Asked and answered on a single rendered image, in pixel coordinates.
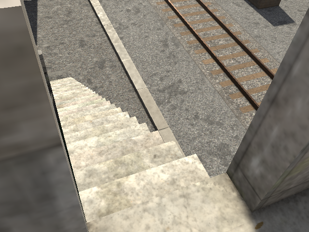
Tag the stairs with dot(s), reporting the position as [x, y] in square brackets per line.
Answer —
[117, 163]

